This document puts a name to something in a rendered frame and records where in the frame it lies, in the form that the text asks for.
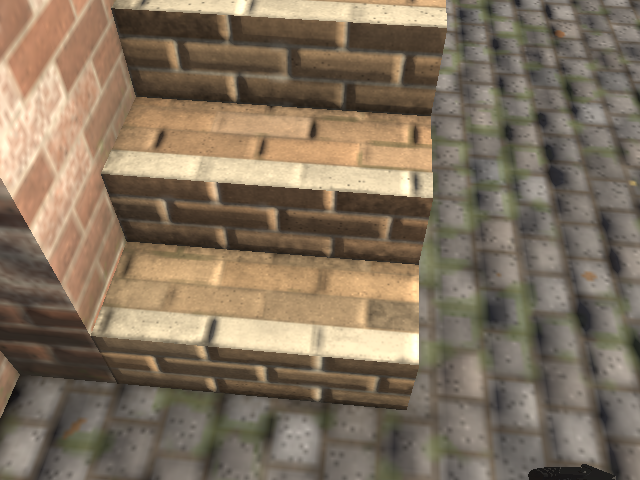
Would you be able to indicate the stairs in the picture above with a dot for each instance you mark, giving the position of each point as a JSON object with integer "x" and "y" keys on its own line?
{"x": 273, "y": 181}

